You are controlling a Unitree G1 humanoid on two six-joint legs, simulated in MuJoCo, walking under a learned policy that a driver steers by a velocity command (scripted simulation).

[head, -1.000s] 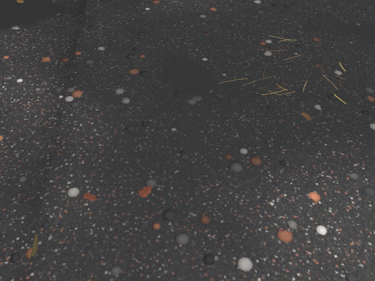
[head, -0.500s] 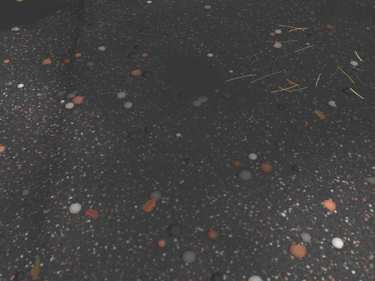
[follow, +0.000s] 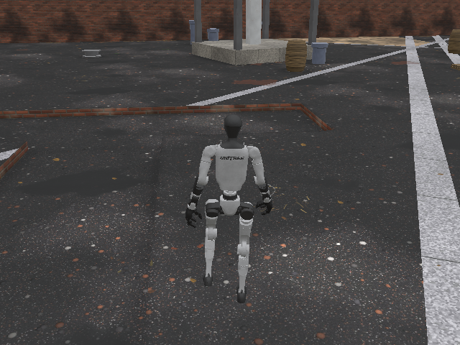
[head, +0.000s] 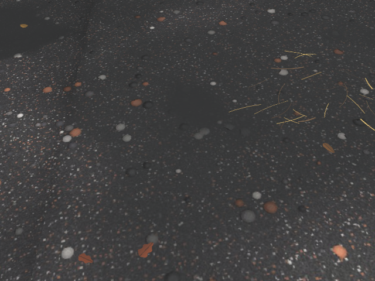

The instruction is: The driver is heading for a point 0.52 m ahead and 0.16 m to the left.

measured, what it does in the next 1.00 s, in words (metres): walks ahead: left foot, then right foot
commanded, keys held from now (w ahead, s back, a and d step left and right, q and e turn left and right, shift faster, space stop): w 0.50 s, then w+q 0.04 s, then no key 0.46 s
